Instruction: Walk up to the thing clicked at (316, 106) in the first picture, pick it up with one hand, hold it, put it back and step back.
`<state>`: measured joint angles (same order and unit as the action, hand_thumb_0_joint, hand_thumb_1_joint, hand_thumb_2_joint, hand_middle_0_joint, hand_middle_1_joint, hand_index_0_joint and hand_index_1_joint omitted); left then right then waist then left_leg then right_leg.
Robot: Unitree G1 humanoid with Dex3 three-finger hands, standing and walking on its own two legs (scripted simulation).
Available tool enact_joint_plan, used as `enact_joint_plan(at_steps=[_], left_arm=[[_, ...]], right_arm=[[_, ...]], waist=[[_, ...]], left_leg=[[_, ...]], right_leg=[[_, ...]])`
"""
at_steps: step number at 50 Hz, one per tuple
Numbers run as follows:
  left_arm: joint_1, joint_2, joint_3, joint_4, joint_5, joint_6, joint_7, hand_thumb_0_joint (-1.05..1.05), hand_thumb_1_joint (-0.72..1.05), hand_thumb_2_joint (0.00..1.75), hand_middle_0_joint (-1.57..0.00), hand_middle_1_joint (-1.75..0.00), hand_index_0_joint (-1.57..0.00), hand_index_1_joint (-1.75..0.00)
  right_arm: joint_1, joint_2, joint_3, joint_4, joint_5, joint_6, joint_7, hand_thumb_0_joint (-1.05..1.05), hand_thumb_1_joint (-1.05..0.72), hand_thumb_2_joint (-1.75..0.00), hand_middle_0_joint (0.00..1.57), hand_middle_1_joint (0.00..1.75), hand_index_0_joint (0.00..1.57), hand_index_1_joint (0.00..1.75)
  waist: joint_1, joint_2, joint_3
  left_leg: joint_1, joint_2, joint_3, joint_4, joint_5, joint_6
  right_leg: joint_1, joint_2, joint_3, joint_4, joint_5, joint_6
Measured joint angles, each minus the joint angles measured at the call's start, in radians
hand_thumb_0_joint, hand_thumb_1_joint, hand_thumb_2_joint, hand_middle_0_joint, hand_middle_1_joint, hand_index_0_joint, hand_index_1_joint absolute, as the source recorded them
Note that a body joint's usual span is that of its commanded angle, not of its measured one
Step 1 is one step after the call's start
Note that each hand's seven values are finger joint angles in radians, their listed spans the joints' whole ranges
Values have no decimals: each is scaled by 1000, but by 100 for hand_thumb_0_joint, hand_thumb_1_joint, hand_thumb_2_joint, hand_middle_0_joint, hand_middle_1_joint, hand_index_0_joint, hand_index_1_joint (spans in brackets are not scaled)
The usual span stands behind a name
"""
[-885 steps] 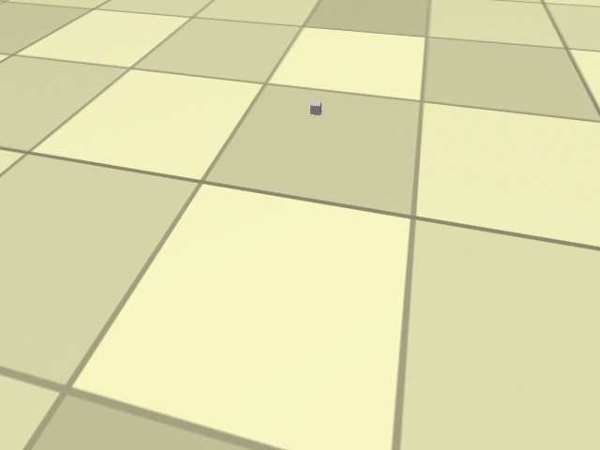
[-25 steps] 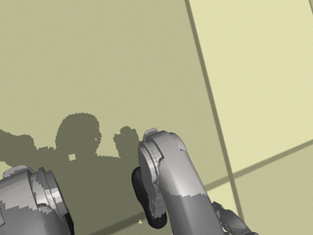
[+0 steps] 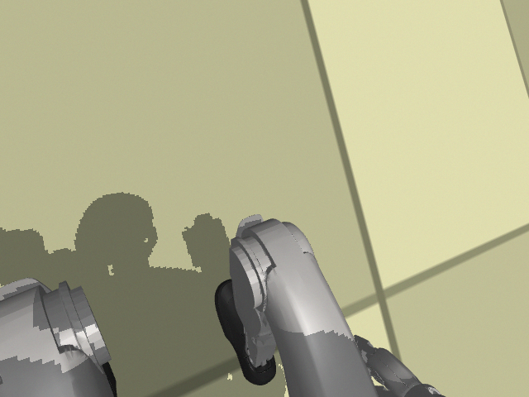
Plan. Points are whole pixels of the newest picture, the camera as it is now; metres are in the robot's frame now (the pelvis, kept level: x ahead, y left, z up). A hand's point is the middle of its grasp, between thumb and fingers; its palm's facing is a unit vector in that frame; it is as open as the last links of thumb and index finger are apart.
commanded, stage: rest palm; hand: left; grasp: from above
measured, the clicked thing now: out of the picture +0.46 +0.34 -0.27
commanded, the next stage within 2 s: close in 0.24 s
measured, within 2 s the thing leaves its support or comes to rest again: neither
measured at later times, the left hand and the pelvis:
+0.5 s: hand out of the picture +0.44 +0.33 -0.24, palm faces -0.47 -0.11 -0.88, open 13.8 cm; pelvis +0.00 +0.00 +0.00, yaw -1 degrees
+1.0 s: hand out of the picture +0.45 +0.33 -0.24, palm faces -0.47 -0.10 -0.88, open 11.8 cm; pelvis +0.00 +0.00 +0.00, yaw -1 degrees
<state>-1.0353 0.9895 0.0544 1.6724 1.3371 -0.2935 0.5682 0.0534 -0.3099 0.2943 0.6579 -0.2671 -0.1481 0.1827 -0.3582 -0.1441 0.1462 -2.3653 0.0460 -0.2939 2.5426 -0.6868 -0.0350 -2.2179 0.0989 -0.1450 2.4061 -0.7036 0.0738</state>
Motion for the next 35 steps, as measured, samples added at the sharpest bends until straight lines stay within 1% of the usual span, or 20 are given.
enact_joint_plan(at_steps=[4, 6, 9, 15, 17, 23, 29, 32, 35], left_arm=[[0, 5, 3, 13, -11, 7, 5, 0, -54, 105, -9, -94, -7, -96], [0, 5, -3, 15, -15, 11, 2, 0, -53, 105, -9, -94, -7, -96], [7, 8, 9, 8, -16, 11, -2, 0, -53, 105, -9, -94, -7, -96], [15, 11, 10, 0, -25, 15, -7, 0, -53, 105, -9, -93, -7, -96], [18, 14, 19, -6, -26, 13, -10, 0, -53, 105, -9, -93, -7, -96], [26, 14, 23, -23, -31, 10, -14, 0, -50, 104, -11, -93, -9, -96], [18, 13, 5, -13, -26, 4, -15, 0, -43, 101, -15, -93, -14, -95], [16, 19, 10, 0, -26, 1, -10, 0, -39, 99, -17, -93, -16, -94], [13, 20, 3, -2, -24, -2, -11, 0, -36, 98, -20, -92, -19, -93]], right_arm=[[5, -2, 12, 2, -3, -5, 2, 0, -91, -90, 20, 29, 20, 30], [11, -3, 13, 1, -4, -9, 2, 0, -91, -90, 20, 29, 20, 30], [15, -5, 19, -2, -4, -11, 2, 0, -91, -90, 20, 30, 20, 30], [20, -6, 20, -6, -4, -19, 8, 0, -91, -90, 21, 30, 20, 30], [17, -6, 18, -6, -3, -22, 9, 0, -91, -90, 21, 30, 20, 30], [6, -7, 14, -10, -5, -18, 13, 0, -91, -90, 20, 30, 20, 30], [-9, -8, 13, -11, -5, -11, 12, 0, -90, -90, 20, 29, 20, 30], [-17, -9, 14, -13, -6, -11, 10, 0, -90, -90, 20, 29, 20, 30], [-18, -10, 14, -15, -5, -12, 8, 0, -90, -90, 20, 29, 20, 30]], waist=[[-7, -1, 4], [-8, 0, 6], [-10, 1, 10], [-9, 0, 7], [-8, 0, 9], [1, -2, 8], [6, -3, 3], [4, -4, 7], [6, -7, 11]], left_leg=[[-3, 3, -2, 4, 3, 3], [-6, 3, -1, 5, 3, 5], [-5, 4, -2, 7, 1, 6], [-3, 5, -4, 10, -9, 4], [-1, 4, -6, 11, -11, 3], [4, 5, -9, 10, -17, 1], [5, 4, -11, 9, -18, 0], [6, 4, -12, 11, -17, 2], [4, 4, -11, 12, -14, 4]], right_leg=[[-4, 4, 0, 1, 6, 3], [-6, 5, 0, 1, 7, 2], [-4, 6, -1, 1, 6, 2], [-2, 6, -2, 3, -2, 2], [0, 5, -4, 3, -5, 2], [4, 6, -6, 0, -8, 4], [6, 5, -8, -1, -9, 2], [8, 6, -8, -1, -7, 5], [7, 6, -8, -1, -5, 6]])
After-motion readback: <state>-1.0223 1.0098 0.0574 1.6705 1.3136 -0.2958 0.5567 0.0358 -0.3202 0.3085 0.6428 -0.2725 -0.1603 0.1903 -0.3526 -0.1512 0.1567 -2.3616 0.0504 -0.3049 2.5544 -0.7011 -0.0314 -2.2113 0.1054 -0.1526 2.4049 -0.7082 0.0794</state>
